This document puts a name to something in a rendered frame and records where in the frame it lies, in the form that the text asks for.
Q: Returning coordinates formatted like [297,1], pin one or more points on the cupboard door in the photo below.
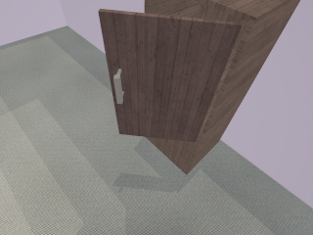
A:
[170,69]

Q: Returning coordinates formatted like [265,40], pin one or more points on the handle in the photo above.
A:
[118,87]

